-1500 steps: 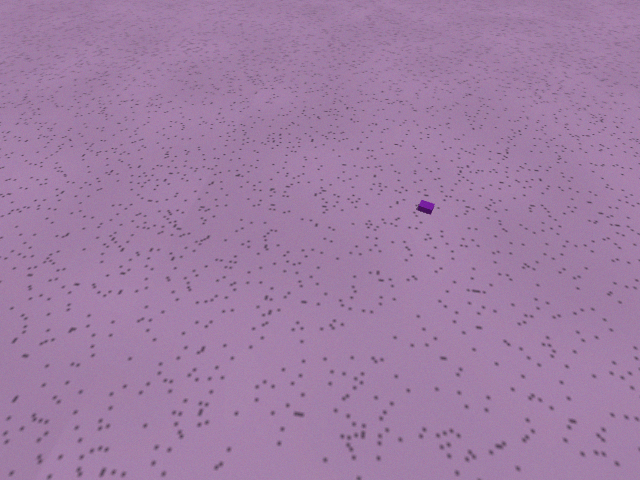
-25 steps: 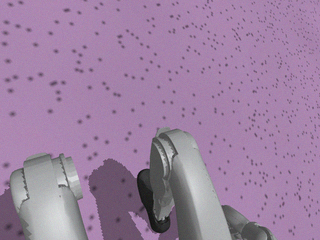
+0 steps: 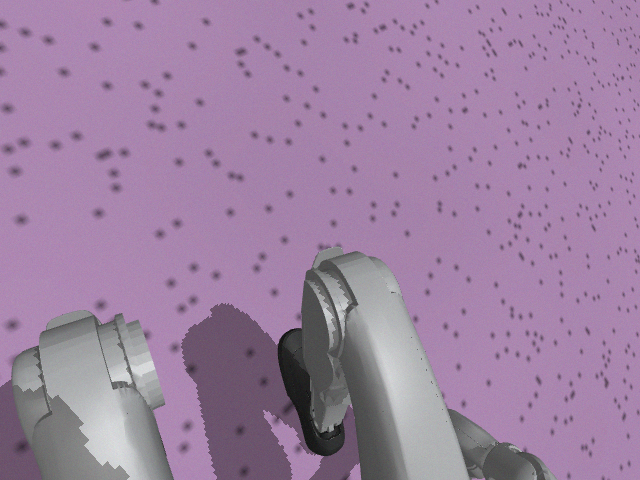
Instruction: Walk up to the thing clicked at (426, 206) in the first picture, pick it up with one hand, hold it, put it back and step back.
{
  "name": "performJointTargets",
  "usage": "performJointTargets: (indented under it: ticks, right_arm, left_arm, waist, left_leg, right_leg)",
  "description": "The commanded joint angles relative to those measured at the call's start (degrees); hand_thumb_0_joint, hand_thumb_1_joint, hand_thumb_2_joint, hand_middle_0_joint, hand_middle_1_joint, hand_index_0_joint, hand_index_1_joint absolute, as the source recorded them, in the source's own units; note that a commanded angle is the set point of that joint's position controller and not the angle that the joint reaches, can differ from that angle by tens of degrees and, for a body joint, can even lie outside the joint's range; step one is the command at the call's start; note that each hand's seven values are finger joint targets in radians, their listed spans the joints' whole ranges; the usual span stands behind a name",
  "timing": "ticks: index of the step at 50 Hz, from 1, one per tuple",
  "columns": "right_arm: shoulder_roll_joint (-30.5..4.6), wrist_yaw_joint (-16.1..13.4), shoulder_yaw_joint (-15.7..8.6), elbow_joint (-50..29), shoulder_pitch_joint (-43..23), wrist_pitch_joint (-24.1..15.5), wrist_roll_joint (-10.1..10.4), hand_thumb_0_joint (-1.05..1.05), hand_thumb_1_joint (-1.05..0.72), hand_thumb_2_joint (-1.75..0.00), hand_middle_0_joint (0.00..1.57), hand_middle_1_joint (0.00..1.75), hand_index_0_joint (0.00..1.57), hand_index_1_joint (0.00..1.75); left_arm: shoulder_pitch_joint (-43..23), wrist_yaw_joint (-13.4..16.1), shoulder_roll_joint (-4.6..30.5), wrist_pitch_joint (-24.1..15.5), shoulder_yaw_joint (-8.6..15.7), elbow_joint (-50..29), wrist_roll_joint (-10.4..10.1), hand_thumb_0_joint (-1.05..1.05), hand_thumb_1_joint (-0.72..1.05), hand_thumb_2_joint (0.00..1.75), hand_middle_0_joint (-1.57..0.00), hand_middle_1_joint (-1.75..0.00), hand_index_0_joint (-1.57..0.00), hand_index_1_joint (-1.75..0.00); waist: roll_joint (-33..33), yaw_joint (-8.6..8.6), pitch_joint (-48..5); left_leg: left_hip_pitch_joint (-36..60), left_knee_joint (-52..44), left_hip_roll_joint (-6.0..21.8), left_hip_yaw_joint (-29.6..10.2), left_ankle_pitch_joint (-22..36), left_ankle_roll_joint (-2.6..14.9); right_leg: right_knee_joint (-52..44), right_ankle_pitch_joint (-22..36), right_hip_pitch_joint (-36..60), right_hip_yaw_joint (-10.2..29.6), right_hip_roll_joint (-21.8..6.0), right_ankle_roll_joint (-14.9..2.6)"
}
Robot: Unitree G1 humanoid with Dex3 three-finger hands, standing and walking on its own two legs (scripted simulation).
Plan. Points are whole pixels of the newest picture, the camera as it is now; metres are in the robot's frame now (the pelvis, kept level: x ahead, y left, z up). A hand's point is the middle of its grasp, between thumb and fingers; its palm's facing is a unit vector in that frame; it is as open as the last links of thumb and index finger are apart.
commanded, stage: close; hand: left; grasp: from above
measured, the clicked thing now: out of the picture +0.37 +0.36 -0.27
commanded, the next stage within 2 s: settle in 1.94 s
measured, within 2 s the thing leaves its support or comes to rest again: neither
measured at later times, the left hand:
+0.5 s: hand out of the picture +0.38 +0.34 -0.25, palm faces -0.38 -0.16 -0.91, open 11.4 cm
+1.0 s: hand out of the picture +0.37 +0.35 -0.24, palm faces -0.42 -0.17 -0.89, open 8.7 cm
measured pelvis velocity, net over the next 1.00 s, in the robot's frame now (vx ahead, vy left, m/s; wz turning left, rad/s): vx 0.00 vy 0.00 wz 0.00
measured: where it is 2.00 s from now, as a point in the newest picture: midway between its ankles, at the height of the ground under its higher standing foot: (239, 452)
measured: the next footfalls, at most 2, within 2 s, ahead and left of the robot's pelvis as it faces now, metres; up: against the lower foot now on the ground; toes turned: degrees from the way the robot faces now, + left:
none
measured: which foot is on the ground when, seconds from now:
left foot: down 0.00-1.00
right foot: down 0.00-1.00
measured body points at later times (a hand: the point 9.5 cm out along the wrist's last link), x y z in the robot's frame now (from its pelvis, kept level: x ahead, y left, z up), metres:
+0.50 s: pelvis +0.00 +0.00 +0.01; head +0.24 +0.15 +0.35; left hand +0.39 +0.35 -0.20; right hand +0.10 -0.28 -0.04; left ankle +0.06 +0.12 -0.25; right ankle +0.12 -0.13 -0.25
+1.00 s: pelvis +0.00 +0.00 +0.00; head +0.25 +0.13 +0.35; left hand +0.39 +0.35 -0.19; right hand +0.09 -0.26 -0.07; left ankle +0.06 +0.12 -0.25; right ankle +0.12 -0.13 -0.25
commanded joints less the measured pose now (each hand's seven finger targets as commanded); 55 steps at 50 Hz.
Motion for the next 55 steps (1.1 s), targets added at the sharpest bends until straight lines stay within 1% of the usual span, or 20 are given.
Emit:
performJointTargets:
  ticks: [1, 5, 10, 11, 15, 20, 21, 22, 23, 25, 30, 31, 32, 33, 36, 37, 43, 45, 46, 55]
  right_arm:
    - [-18.7, -1.4, -3.9, -0.8, 9.1, 1.5, 0.1, 0.0, -0.88, -0.9, 0.2, 0.3, 0.2, 0.3]
    - [-19.8, -2.7, -4.6, 0.3, 8.2, 2.3, -1.1, 0.0, -0.88, -0.89, 0.2, 0.3, 0.2, 0.3]
    - [-19.7, -4.2, -6.0, 1.6, 6.5, 2.0, -1.5, 0.0, -0.87, -0.89, 0.2, 0.3, 0.2, 0.3]
    - [-19.3, -4.1, -6.4, 1.9, 5.9, 1.5, -1.5, 0.0, -0.87, -0.89, 0.2, 0.3, 0.2, 0.3]
    - [-19.4, -3.6, -7.5, 2.6, 6.0, 0.3, -0.7, 0.0, -0.87, -0.89, 0.2, 0.3, 0.2, 0.3]
    - [-20.1, -2.3, -7.9, 2.2, 6.5, -0.9, 0.5, 0.0, -0.87, -0.89, 0.2, 0.3, 0.2, 0.3]
    - [-20.4, -2.0, -7.8, 1.7, 7.2, -1.2, 0.5, 0.0, -0.87, -0.89, 0.2, 0.3, 0.2, 0.3]
    - [-21.1, -1.8, -7.9, 0.6, 6.2, -1.8, 0.7, 0.0, -0.87, -0.89, 0.2, 0.3, 0.2, 0.3]
    - [-21.1, -1.6, -7.9, 0.4, 6.6, -2.0, 1.0, 0.0, -0.87, -0.89, 0.2, 0.3, 0.2, 0.3]
    - [-21.1, -1.2, -7.9, 1.1, 7.6, -2.1, 1.0, 0.0, -0.87, -0.89, 0.2, 0.3, 0.2, 0.3]
    - [-20.3, -0.7, -7.0, 0.3, 8.2, -1.4, 0.3, 0.0, -0.88, -0.89, 0.2, 0.3, 0.2, 0.3]
    - [-19.8, -0.8, -6.8, -0.1, 7.4, -1.3, 0.6, 0.0, -0.88, -0.89, 0.2, 0.3, 0.2, 0.3]
    - [-21.3, -1.0, -7.9, 0.1, 8.2, -1.0, 0.2, 0.0, -0.88, -0.89, 0.2, 0.3, 0.2, 0.3]
    - [-20.6, -0.9, -7.4, -0.3, 8.2, -1.1, 0.2, 0.0, -0.88, -0.89, 0.2, 0.3, 0.2, 0.3]
    - [-20.7, -1.1, -6.9, -0.9, 8.5, -0.1, 0.1, 0.0, -0.88, -0.89, 0.2, 0.3, 0.2, 0.3]
    - [-20.2, -1.0, -6.5, -1.3, 8.0, -0.1, -0.1, 0.0, -0.88, -0.89, 0.2, 0.3, 0.2, 0.3]
    - [-20.5, -2.2, -5.8, -1.0, 9.5, 1.4, -1.1, 0.0, -0.88, -0.89, 0.2, 0.3, 0.2, 0.3]
    - [-20.4, -2.7, -5.8, -0.7, 9.2, 1.4, -1.2, 0.0, -0.88, -0.89, 0.2, 0.3, 0.2, 0.3]
    - [-20.2, -3.0, -5.7, -0.7, 8.6, 1.3, -1.2, 0.0, -0.88, -0.89, 0.2, 0.3, 0.2, 0.3]
    - [-20.4, -3.3, -5.9, 0.2, 8.1, 0.5, -1.5, 0.0, -0.88, -0.89, 0.2, 0.3, 0.2, 0.3]
  left_arm:
    - [-8.1, 2.8, 10.5, -5.1, -0.6, -2.6, 0.0, 0.0, -0.1, 0.64, -0.34, -0.82, -0.37, -0.78]
    - [-9.4, 6.9, 12.4, -6.7, -0.3, -5.2, 2.2, 0.0, -0.05, 0.6, -0.37, -0.77, -0.4, -0.73]
    - [-7.7, 12.7, 13.1, -3.8, -1.1, -7.2, 5.8, 0.0, 0.03, 0.55, -0.41, -0.71, -0.45, -0.67]
    - [-7.9, 13.3, 12.1, -2.8, -2.1, -7.8, 5.6, 0.0, 0.02, 0.56, -0.42, -0.68, -0.45, -0.64]
    - [-8.7, 16.0, 11.4, 1.5, -1.5, -8.7, 4.2, 0.0, 0.02, 0.55, -0.42, -0.65, -0.45, -0.62]
    - [-11.3, 13.9, 10.3, 6.4, -1.9, -6.4, 1.3, 0.0, 0.06, 0.52, -0.45, -0.62, -0.48, -0.59]
    - [-11.5, 13.1, 10.3, 6.8, -1.2, -5.5, 0.7, 0.0, 0.06, 0.51, -0.46, -0.62, -0.49, -0.59]
    - [-12.5, 12.3, 12.6, 6.9, 0.3, -6.5, 0.4, 0.0, 0.07, 0.5, -0.47, -0.62, -0.5, -0.59]
    - [-11.9, 11.2, 12.9, 7.1, 0.6, -5.3, 0.8, 0.0, 0.08, 0.49, -0.48, -0.61, -0.51, -0.58]
    - [-10.8, 9.2, 14.6, 7.0, 3.1, -3.6, 1.0, 0.0, 0.14, 0.45, -0.51, -0.6, -0.55, -0.56]
    - [-7.4, 5.2, 15.2, 4.7, 4.7, -0.6, 1.3, 0.0, 0.19, 0.4, -0.55, -0.59, -0.6, -0.54]
    - [-8.4, 4.3, 13.7, 4.1, 3.1, -0.4, 1.5, 0.0, 0.21, 0.39, -0.57, -0.58, -0.61, -0.53]
    - [-7.0, 4.0, 13.7, 3.5, 3.5, -0.5, 1.6, 0.0, 0.21, 0.39, -0.57, -0.58, -0.62, -0.53]
    - [-7.9, 3.5, 12.6, 3.2, 2.3, 0.3, 2.0, 0.0, 0.22, 0.38, -0.58, -0.57, -0.62, -0.53]
    - [-5.0, 3.6, 13.5, 1.4, 3.4, 0.1, 2.2, 0.0, 0.27, 0.35, -0.61, -0.55, -0.66, -0.5]
    - [-7.3, 3.5, 12.5, 0.7, 2.1, -0.7, 2.3, 0.0, 0.28, 0.35, -0.63, -0.53, -0.67, -0.49]
    - [-7.9, 5.8, 13.3, -1.6, 2.1, -1.3, 2.6, 0.0, 0.35, 0.29, -0.68, -0.48, -0.72, -0.43]
    - [-8.7, 6.5, 13.8, -1.8, 1.6, -2.2, 2.8, 0.0, 0.36, 0.28, -0.7, -0.44, -0.74, -0.39]
    - [-9.5, 6.9, 12.4, -1.9, 0.1, -2.9, 2.6, 0.0, 0.35, 0.28, -0.7, -0.43, -0.74, -0.39]
    - [-8.4, 8.3, 13.4, -0.2, 1.0, -3.6, 1.7, 0.0, 0.44, 0.23, -0.8, -0.3, -0.82, -0.27]
  waist:
    - [20.4, -2.98, -35.3]
    - [21.3, -2.69, -35.9]
    - [22.4, -1.83, -33.7]
    - [22.6, -1.9, -33.2]
    - [24.1, -1.45, -33.2]
    - [25.3, -1.68, -33.9]
    - [26.1, -1.72, -34.1]
    - [26.4, -1.29, -34.9]
    - [27.2, -1.28, -34.7]
    - [26.3, -0.97, -34.6]
    - [25.5, -0.44, -35.0]
    - [24.5, -1.38, -33.4]
    - [25.8, -1.01, -34.3]
    - [24.5, -1.77, -33.2]
    - [23.8, -0.47, -33.8]
    - [23.3, -1.56, -32.9]
    - [21.2, -2.19, -35.6]
    - [22.1, -2.01, -35.8]
    - [22.6, -2.22, -35.1]
    - [23.1, -1.14, -35.4]
  left_leg:
    - [25.0, -15.8, 1.4, 6.8, 13.8, 1.12]
    - [25.5, -15.9, 1.6, 7.0, 11.4, 0.91]
    - [26.0, -17.8, 2.1, 7.8, 7.5, 0.04]
    - [25.7, -17.3, 2.5, 8.0, 7.6, -0.13]
    - [25.3, -19.0, 2.7, 7.2, 7.5, -0.46]
    - [25.1, -18.7, 2.3, 6.2, 8.6, 0.0]
    - [25.5, -18.9, 2.2, 6.1, 9.8, -0.01]
    - [26.2, -18.8, 2.2, 5.5, 10.7, -0.18]
    - [26.6, -18.8, 2.0, 5.7, 11.8, -0.17]
    - [26.7, -18.6, 1.7, 5.4, 13.6, -0.18]
    - [25.3, -18.9, 1.2, 6.4, 14.1, 0.34]
    - [24.3, -18.1, 1.2, 6.5, 12.2, 0.46]
    - [25.2, -19.2, 1.1, 6.6, 12.9, 0.43]
    - [24.6, -18.1, 1.1, 6.7, 12.0, 0.6]
    - [24.7, -19.1, 0.9, 6.3, 11.8, 0.58]
    - [24.2, -18.2, 1.0, 6.4, 10.9, 0.75]
    - [23.4, -17.2, 1.3, 7.1, 11.2, 1.16]
    - [24.3, -17.3, 1.3, 7.0, 11.5, 0.92]
    - [24.1, -17.3, 1.4, 6.9, 10.6, 0.84]
    - [25.1, -17.3, 1.6, 6.8, 12.4, 0.37]
  right_leg:
    - [-11.4, 15.4, 18.8, -8.2, 2.5, -4.86]
    - [-11.8, 12.5, 18.0, -8.1, 2.9, -5.21]
    - [-13.6, 7.3, 16.4, -6.9, 3.5, -5.65]
    - [-13.0, 7.2, 15.3, -6.8, 3.2, -5.6]
    - [-12.8, 7.8, 13.6, -7.1, 2.9, -5.68]
    - [-11.4, 10.4, 12.2, -6.9, 2.1, -5.73]
    - [-11.2, 11.5, 12.2, -7.1, 2.0, -5.71]
    - [-10.1, 12.4, 11.9, -7.3, 1.6, -5.63]
    - [-9.7, 13.2, 12.2, -7.3, 1.6, -5.71]
    - [-9.0, 14.1, 12.3, -7.6, 1.5, -5.48]
    - [-9.8, 14.2, 15.6, -7.7, 1.8, -5.3]
    - [-9.6, 13.0, 14.5, -7.5, 1.6, -5.28]
    - [-10.3, 13.1, 15.1, -7.5, 1.8, -5.27]
    - [-9.9, 12.9, 14.5, -7.4, 1.7, -5.17]
    - [-9.7, 12.0, 14.8, -7.9, 1.8, -5.29]
    - [-9.7, 11.5, 13.9, -7.9, 1.7, -5.01]
    - [-11.6, 12.3, 17.0, -7.1, 2.6, -5.34]
    - [-11.2, 12.0, 16.3, -7.5, 2.5, -5.43]
    - [-11.5, 11.3, 16.2, -7.5, 2.5, -5.48]
    - [-11.2, 12.7, 16.4, -7.9, 2.3, -5.49]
